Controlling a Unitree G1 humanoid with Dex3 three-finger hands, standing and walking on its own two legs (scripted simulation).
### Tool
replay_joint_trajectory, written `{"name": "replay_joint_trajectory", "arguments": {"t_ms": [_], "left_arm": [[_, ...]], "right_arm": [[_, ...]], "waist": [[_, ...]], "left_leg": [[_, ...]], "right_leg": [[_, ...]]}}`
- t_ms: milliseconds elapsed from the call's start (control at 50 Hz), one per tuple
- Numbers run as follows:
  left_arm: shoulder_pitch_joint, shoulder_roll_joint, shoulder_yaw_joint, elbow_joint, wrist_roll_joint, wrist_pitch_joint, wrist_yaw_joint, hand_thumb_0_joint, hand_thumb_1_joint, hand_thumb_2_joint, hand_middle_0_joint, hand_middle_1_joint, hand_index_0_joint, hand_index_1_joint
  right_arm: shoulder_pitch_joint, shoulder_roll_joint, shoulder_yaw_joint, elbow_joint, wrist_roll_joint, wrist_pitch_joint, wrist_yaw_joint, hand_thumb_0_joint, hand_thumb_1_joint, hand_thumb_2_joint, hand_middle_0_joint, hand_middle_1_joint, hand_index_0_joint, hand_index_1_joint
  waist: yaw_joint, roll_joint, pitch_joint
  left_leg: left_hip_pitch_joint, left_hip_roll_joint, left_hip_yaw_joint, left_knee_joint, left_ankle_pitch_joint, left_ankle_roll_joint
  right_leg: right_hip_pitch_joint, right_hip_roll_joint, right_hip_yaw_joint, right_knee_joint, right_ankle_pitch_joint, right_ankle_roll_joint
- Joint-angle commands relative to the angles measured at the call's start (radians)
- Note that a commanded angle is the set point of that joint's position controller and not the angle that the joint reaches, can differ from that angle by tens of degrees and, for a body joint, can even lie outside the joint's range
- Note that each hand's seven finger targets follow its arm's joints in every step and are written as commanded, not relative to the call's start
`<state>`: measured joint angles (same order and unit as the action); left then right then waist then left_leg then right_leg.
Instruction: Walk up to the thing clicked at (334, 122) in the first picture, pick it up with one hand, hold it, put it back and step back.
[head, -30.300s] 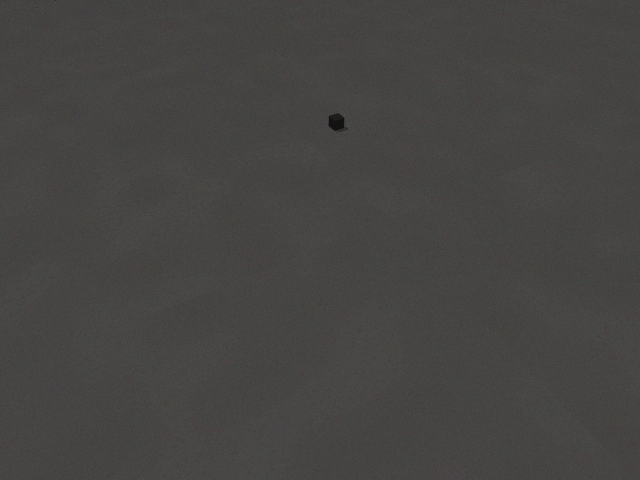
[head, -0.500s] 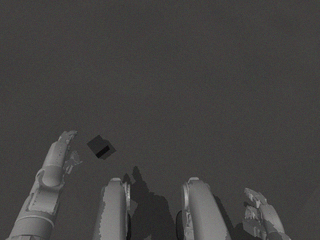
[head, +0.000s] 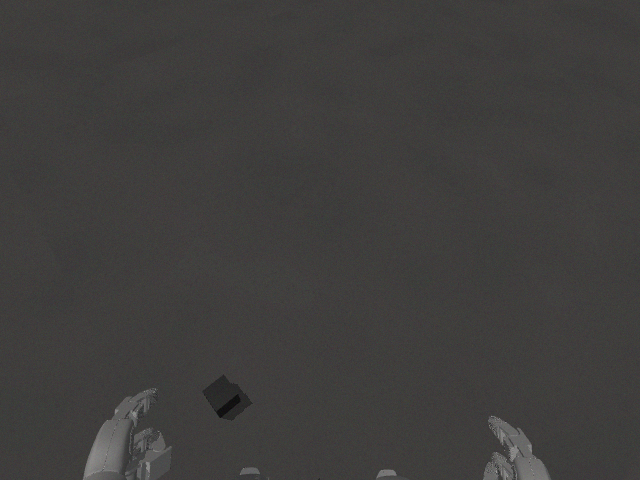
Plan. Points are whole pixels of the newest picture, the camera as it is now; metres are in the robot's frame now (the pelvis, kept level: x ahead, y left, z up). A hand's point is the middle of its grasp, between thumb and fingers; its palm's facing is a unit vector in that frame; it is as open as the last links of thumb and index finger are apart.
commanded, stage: home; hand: left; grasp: from above
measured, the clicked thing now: (221, 396) +0.44 +0.23 -0.65
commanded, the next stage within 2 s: none
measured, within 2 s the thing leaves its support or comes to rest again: neither
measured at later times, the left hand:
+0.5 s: hand out of the picture +0.17 +0.18 -0.02, palm faces +0.09 -0.98 -0.20, open 7.8 cm
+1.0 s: hand out of the picture +0.17 +0.18 -0.02, palm faces +0.07 -0.98 -0.20, open 9.0 cm
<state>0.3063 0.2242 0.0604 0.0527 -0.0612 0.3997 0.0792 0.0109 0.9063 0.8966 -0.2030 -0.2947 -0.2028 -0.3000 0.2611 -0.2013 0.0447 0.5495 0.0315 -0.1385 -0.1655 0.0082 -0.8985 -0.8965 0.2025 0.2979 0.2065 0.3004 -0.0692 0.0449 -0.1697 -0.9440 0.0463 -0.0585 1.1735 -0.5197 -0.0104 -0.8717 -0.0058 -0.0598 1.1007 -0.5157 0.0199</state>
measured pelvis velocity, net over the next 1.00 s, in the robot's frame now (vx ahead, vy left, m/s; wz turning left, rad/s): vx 0.01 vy -0.01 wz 0.02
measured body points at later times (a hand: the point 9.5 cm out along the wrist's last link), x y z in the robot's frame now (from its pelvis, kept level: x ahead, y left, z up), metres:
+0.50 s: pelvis +0.01 +0.00 +0.03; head +0.03 +0.01 +0.48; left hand +0.16 +0.24 +0.00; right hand +0.19 -0.24 -0.02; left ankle +0.02 +0.12 -0.65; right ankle +0.01 -0.14 -0.65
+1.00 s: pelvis +0.01 -0.01 +0.03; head +0.03 +0.00 +0.48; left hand +0.16 +0.23 +0.00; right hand +0.17 -0.25 -0.04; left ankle +0.02 +0.12 -0.65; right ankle +0.01 -0.14 -0.65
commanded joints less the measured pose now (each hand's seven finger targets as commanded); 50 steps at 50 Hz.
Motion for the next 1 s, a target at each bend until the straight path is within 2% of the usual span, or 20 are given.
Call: {"name": "replay_joint_trajectory", "arguments": {"t_ms": [0, 20, 80, 200, 260, 300, 400, 460, 480, 580, 640, 660, 680, 700, 740, 860, 880, 920, 960, 980], "left_arm": [[0.079, 0.094, 0.032, -0.286, -0.002, -0.029, 0.002, 0.0, 0.9, 0.9, -0.2, -0.299, -0.2, -0.299], [0.104, 0.098, 0.041, -0.31, -0.003, -0.024, 0.0, 0.0, 0.9, 0.9, -0.2, -0.299, -0.2, -0.299], [0.166, 0.081, 0.024, -0.325, 0.001, -0.008, -0.01, 0.0, 0.9, 0.9, -0.2, -0.299, -0.2, -0.299], [0.198, 0.086, 0.025, -0.359, 0.002, 0.009, -0.036, 0.0, 0.899, 0.899, -0.2, -0.298, -0.2, -0.298], [0.166, 0.091, 0.021, -0.345, 0.011, 0.01, -0.047, 0.0, 0.894, 0.896, -0.199, -0.297, -0.199, -0.297], [0.15, 0.091, 0.024, -0.346, 0.01, 0.008, -0.053, 0.0, 0.881, 0.888, -0.198, -0.294, -0.198, -0.295], [0.153, 0.101, 0.034, -0.366, 0.014, 0.008, -0.056, 0.0, 0.753, 0.814, -0.184, -0.273, -0.184, -0.273], [0.151, 0.101, 0.031, -0.366, 0.016, 0.005, -0.054, 0.0, 0.768, 0.823, -0.186, -0.276, -0.186, -0.276], [0.156, 0.105, 0.036, -0.36, 0.016, 0.004, -0.055, 0.0, 0.688, 0.775, -0.178, -0.262, -0.177, -0.262], [0.159, 0.103, 0.035, -0.36, 0.018, 0.006, -0.05, 0.0, 0.686, 0.775, -0.177, -0.262, -0.177, -0.262], [0.166, 0.103, 0.03, -0.364, 0.018, 0.007, -0.05, 0.0, 0.686, 0.775, -0.177, -0.262, -0.177, -0.262], [0.163, 0.104, 0.034, -0.36, 0.018, 0.007, -0.05, 0.0, 0.645, 0.751, -0.173, -0.255, -0.173, -0.256], [0.164, 0.1, 0.028, -0.365, 0.017, 0.008, -0.05, 0.0, 0.69, 0.777, -0.178, -0.263, -0.178, -0.263], [0.165, 0.101, 0.031, -0.359, 0.015, 0.008, -0.051, 0.0, 0.626, 0.74, -0.171, -0.253, -0.171, -0.253], [0.166, 0.102, 0.038, -0.352, 0.013, 0.009, -0.052, 0.0, 0.674, 0.768, -0.176, -0.26, -0.176, -0.26], [0.166, 0.099, 0.03, -0.355, 0.014, 0.007, -0.055, 0.0, 0.599, 0.724, -0.168, -0.248, -0.168, -0.248], [0.163, 0.101, 0.034, -0.354, 0.013, 0.008, -0.055, 0.0, 0.627, 0.741, -0.171, -0.253, -0.171, -0.253], [0.163, 0.104, 0.037, -0.362, 0.012, 0.008, -0.054, 0.0, 0.682, 0.772, -0.177, -0.262, -0.177, -0.262], [0.172, 0.099, 0.033, -0.356, 0.012, 0.01, -0.056, 0.0, 0.584, 0.716, -0.167, -0.246, -0.167, -0.246], [0.169, 0.1, 0.037, -0.359, 0.012, 0.01, -0.055, 0.0, 0.652, 0.756, -0.174, -0.257, -0.174, -0.257]], "right_arm": [[-0.02, -0.124, -0.053, -0.167, -0.006, -0.072, -0.024, 0.0, -0.9, -0.9, 0.2, 0.3, 0.2, 0.3], [-0.015, -0.124, -0.055, -0.169, -0.008, -0.077, -0.027, 0.0, -0.9, -0.9, 0.2, 0.3, 0.2, 0.3], [-0.017, -0.124, -0.056, -0.177, -0.012, -0.087, -0.032, 0.0, -0.9, -0.9, 0.2, 0.3, 0.2, 0.3], [-0.025, -0.133, -0.063, -0.18, -0.02, -0.12, -0.037, 0.0, -0.899, -0.9, 0.2, 0.3, 0.2, 0.3], [-0.026, -0.141, -0.066, -0.17, -0.024, -0.133, -0.036, 0.0, -0.899, -0.9, 0.2, 0.3, 0.2, 0.3], [-0.03, -0.142, -0.065, -0.17, -0.026, -0.141, -0.034, 0.0, -0.899, -0.9, 0.2, 0.3, 0.2, 0.3], [-0.04, -0.14, -0.066, -0.171, -0.027, -0.152, -0.031, 0.0, -0.899, -0.9, 0.2, 0.3, 0.2, 0.3], [-0.043, -0.141, -0.065, -0.167, -0.028, -0.156, -0.031, 0.0, -0.899, -0.9, 0.2, 0.3, 0.2, 0.3], [-0.042, -0.141, -0.065, -0.162, -0.029, -0.157, -0.03, 0.0, -0.899, -0.9, 0.2, 0.3, 0.2, 0.3], [-0.05, -0.139, -0.063, -0.167, -0.028, -0.159, -0.032, 0.0, -0.899, -0.9, 0.2, 0.3, 0.2, 0.3], [-0.044, -0.141, -0.065, -0.167, -0.026, -0.158, -0.035, 0.0, -0.899, -0.9, 0.2, 0.3, 0.2, 0.3], [-0.045, -0.142, -0.065, -0.167, -0.026, -0.159, -0.035, 0.0, -0.899, -0.9, 0.2, 0.3, 0.2, 0.3], [-0.043, -0.138, -0.064, -0.166, -0.025, -0.159, -0.035, 0.0, -0.899, -0.9, 0.2, 0.3, 0.2, 0.3], [-0.043, -0.139, -0.065, -0.164, -0.027, -0.16, -0.035, 0.0, -0.899, -0.9, 0.2, 0.3, 0.2, 0.3], [-0.045, -0.139, -0.064, -0.163, -0.027, -0.161, -0.036, 0.0, -0.899, -0.9, 0.2, 0.3, 0.2, 0.3], [-0.043, -0.141, -0.067, -0.161, -0.026, -0.164, -0.036, 0.0, -0.899, -0.9, 0.2, 0.3, 0.2, 0.3], [-0.044, -0.141, -0.067, -0.159, -0.025, -0.163, -0.036, 0.0, -0.899, -0.9, 0.2, 0.3, 0.2, 0.3], [-0.043, -0.139, -0.068, -0.162, -0.024, -0.165, -0.038, 0.0, -0.899, -0.9, 0.2, 0.3, 0.2, 0.3], [-0.046, -0.137, -0.066, -0.161, -0.024, -0.167, -0.038, 0.0, -0.899, -0.9, 0.2, 0.3, 0.2, 0.3], [-0.046, -0.137, -0.066, -0.164, -0.025, -0.166, -0.038, 0.0, -0.9, -0.9, 0.2, 0.3, 0.2, 0.3]], "waist": [[0.009, 0.038, -0.19], [0.014, 0.046, -0.185], [0.015, 0.023, -0.114], [0.019, -0.004, -0.064], [0.01, 0.001, -0.037], [0.018, 0.009, -0.023], [0.021, 0.016, -0.06], [0.02, 0.01, -0.064], [0.027, 0.01, -0.069], [0.028, -0.002, -0.057], [0.024, -0.001, -0.089], [0.03, -0.009, -0.066], [0.029, 0.002, -0.076], [0.028, -0.009, -0.068], [0.03, -0.019, -0.061], [0.03, -0.005, -0.054], [0.032, 0.01, -0.04], [0.03, -0.008, -0.076], [0.035, -0.009, -0.048], [0.033, -0.008, -0.054]], "left_leg": [[0.314, -0.033, 0.013, -0.258, 0.295, 0.018], [0.327, -0.034, 0.013, -0.27, 0.311, 0.017], [0.343, -0.033, 0.006, -0.311, 0.292, 0.018], [0.361, -0.038, 0.012, -0.34, 0.27, 0.021], [0.368, -0.035, 0.006, -0.349, 0.268, 0.019], [0.363, -0.036, 0.003, -0.356, 0.233, 0.019], [0.379, -0.045, 0.018, -0.341, 0.254, 0.02], [0.38, -0.046, 0.016, -0.336, 0.264, 0.021], [0.378, -0.046, 0.014, -0.337, 0.264, 0.021], [0.364, -0.046, 0.019, -0.334, 0.234, 0.023], [0.382, -0.046, 0.02, -0.326, 0.267, 0.023], [0.366, -0.046, 0.023, -0.326, 0.255, 0.023], [0.372, -0.046, 0.022, -0.325, 0.262, 0.023], [0.363, -0.048, 0.022, -0.322, 0.254, 0.024], [0.359, -0.047, 0.026, -0.324, 0.23, 0.026], [0.354, -0.043, 0.016, -0.339, 0.212, 0.021], [0.352, -0.042, 0.019, -0.34, 0.202, 0.02], [0.36, -0.045, 0.023, -0.327, 0.226, 0.022], [0.343, -0.045, 0.023, -0.328, 0.21, 0.023], [0.345, -0.046, 0.027, -0.328, 0.2, 0.022]], "right_leg": [[0.219, 0.037, -0.007, -0.233, 0.283, -0.026], [0.238, 0.038, -0.009, -0.245, 0.296, -0.027], [0.241, 0.042, -0.019, -0.276, 0.273, -0.027], [0.267, 0.038, -0.027, -0.313, 0.244, -0.02], [0.251, 0.037, -0.027, -0.311, 0.239, -0.021], [0.25, 0.033, -0.026, -0.315, 0.21, -0.02], [0.27, 0.029, -0.017, -0.316, 0.232, -0.017], [0.278, 0.028, -0.015, -0.315, 0.245, -0.017], [0.279, 0.029, -0.015, -0.311, 0.248, -0.017], [0.274, 0.027, -0.014, -0.319, 0.221, -0.015], [0.279, 0.026, -0.01, -0.314, 0.253, -0.015], [0.274, 0.026, -0.01, -0.315, 0.243, -0.013], [0.276, 0.024, -0.009, -0.315, 0.248, -0.015], [0.274, 0.024, -0.009, -0.318, 0.245, -0.012], [0.274, 0.023, -0.008, -0.324, 0.222, -0.011], [0.261, 0.028, -0.012, -0.315, 0.201, -0.014], [0.255, 0.028, -0.011, -0.315, 0.192, -0.016], [0.266, 0.025, -0.009, -0.32, 0.214, -0.013], [0.262, 0.024, -0.01, -0.32, 0.201, -0.012], [0.256, 0.024, -0.006, -0.322, 0.192, -0.013]]}}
